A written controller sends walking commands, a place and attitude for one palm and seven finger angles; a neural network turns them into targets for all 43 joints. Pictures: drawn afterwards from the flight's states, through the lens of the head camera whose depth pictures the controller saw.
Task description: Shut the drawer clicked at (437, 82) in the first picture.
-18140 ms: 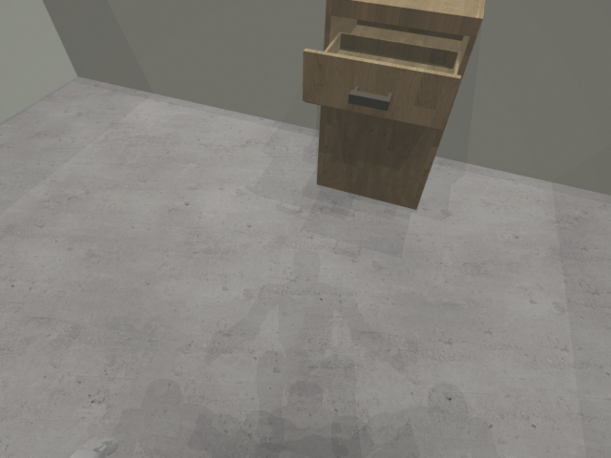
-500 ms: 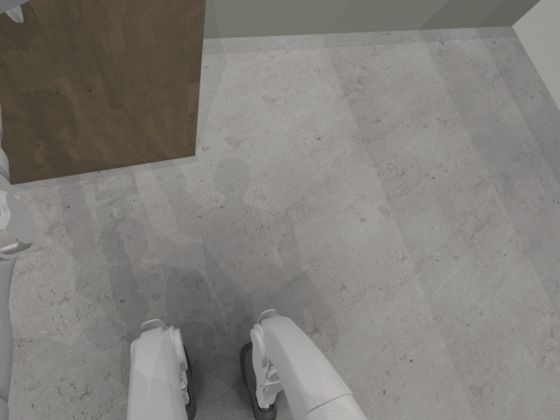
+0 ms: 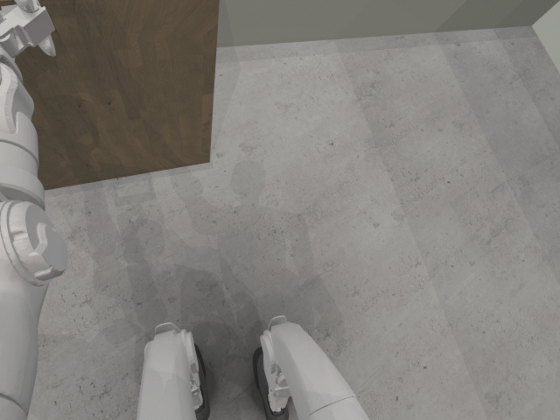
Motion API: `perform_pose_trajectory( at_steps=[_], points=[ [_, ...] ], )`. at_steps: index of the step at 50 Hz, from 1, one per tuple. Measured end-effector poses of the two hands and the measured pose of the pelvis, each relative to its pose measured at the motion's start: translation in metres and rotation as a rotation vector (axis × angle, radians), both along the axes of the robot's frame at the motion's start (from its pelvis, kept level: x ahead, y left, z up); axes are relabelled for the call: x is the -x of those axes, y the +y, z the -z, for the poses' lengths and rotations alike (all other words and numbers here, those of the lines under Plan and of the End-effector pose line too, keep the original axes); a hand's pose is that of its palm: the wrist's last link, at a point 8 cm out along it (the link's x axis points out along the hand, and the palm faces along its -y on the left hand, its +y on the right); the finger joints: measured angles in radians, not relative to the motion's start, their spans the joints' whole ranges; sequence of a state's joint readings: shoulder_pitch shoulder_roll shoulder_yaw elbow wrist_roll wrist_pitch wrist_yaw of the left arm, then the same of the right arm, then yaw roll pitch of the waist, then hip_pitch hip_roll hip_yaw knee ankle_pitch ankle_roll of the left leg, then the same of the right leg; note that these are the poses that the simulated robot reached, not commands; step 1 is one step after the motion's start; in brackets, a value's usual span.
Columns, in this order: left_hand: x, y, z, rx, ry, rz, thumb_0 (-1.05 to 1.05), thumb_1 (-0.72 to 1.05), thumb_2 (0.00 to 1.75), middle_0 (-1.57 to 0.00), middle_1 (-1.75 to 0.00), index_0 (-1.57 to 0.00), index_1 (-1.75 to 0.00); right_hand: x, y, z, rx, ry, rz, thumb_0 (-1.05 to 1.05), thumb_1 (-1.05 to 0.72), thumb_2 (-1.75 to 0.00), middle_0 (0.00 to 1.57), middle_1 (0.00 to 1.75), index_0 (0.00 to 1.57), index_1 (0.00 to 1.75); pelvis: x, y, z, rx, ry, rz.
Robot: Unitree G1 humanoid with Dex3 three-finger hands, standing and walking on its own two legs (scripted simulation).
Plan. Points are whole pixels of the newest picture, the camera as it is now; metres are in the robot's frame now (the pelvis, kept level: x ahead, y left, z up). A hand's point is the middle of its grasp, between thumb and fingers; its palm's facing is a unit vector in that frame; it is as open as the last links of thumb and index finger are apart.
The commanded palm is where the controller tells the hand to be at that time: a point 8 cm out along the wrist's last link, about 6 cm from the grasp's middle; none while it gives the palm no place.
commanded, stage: pull the fist back off the drawer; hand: left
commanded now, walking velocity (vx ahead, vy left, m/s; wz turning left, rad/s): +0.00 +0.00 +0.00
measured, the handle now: out of the picture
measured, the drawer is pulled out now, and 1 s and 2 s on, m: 0.00 0.00 0.00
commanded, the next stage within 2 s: draw the hand back to the body in 0.10 s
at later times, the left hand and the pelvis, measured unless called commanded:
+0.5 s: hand out of the picture +0.51 +0.21 +0.11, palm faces +0.19 -0.98 -0.03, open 3.3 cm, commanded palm +0.46 +0.24 +0.14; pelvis +0.06 -0.01 +0.07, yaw +3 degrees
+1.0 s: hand out of the picture +0.33 +0.23 +0.22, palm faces +0.32 -0.91 -0.26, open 3.3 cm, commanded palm +0.28 +0.27 +0.24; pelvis +0.06 -0.01 +0.14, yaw +6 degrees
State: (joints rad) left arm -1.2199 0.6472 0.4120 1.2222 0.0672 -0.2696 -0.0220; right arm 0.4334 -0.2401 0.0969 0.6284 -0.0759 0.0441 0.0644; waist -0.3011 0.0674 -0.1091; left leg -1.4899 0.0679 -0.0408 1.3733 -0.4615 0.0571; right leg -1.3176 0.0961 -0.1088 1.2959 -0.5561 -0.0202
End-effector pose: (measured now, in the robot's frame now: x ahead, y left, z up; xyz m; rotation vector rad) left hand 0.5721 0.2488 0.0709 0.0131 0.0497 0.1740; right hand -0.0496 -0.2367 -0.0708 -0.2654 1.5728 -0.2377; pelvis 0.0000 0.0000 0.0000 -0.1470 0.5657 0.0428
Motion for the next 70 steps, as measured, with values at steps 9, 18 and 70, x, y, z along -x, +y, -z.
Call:
perform_pose_trajectory(
  at_steps=[9, 18, 70],
  points=[
    [0.005, -0.001, 0.000, 0.004, 0.010, -0.005, 0.02, 0.88, 0.90, -1.40, -1.60, -1.40, -1.60, -0.041, -0.012, -0.002, -0.015, -0.029, -0.036, 0.00, -0.91, -0.89, 0.21, 0.30, 0.21, 0.30, -0.020, -0.003, -0.013, -0.018, -0.015, -0.009],
    [0.029, 0.002, -0.014, -0.031, -0.033, 0.007, 0.02, 0.90, 0.90, -1.40, -1.60, -1.39, -1.60, -0.086, -0.021, -0.011, -0.043, -0.091, -0.019, 0.00, -0.91, -0.89, 0.20, 0.30, 0.20, 0.30, -0.041, -0.007, -0.032, -0.047, -0.052, 0.000],
    [0.393, 0.030, -0.248, -0.432, -0.108, -0.267, 0.02, 0.89, 0.90, -1.40, -1.60, -1.40, -1.60, -0.309, 0.028, -0.148, -0.162, -0.858, -0.345, 0.01, -0.91, -0.89, 0.21, 0.30, 0.21, 0.30, -0.059, -0.012, -0.152, -0.169, -0.633, -0.061]
  ],
)
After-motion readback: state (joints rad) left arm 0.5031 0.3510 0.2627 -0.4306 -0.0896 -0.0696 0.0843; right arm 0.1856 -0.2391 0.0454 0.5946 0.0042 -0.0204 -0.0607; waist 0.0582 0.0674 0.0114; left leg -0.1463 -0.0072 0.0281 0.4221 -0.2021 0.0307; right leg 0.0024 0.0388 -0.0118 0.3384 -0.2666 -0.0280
